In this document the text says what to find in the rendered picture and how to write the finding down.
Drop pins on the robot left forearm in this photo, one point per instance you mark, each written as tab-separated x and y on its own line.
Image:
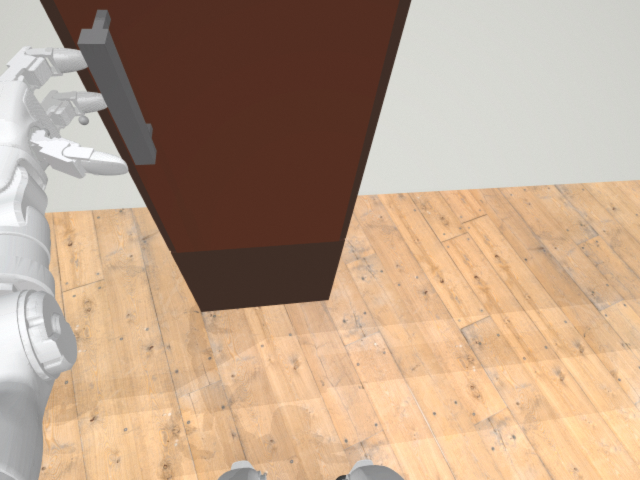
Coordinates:
24	231

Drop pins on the cupboard door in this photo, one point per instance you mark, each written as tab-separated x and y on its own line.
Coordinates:
259	110

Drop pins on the robot left shin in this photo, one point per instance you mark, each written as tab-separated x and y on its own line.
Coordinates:
241	464

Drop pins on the handle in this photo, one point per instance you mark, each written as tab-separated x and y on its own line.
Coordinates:
104	63

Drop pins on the left robot hand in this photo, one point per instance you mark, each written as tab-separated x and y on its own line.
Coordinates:
22	116

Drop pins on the robot shin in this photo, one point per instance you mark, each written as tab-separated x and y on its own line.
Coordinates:
241	464
361	463

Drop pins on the robot right shin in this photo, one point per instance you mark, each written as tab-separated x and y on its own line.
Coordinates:
361	463

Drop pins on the left robot upper arm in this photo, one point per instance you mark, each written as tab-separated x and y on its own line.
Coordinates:
36	345

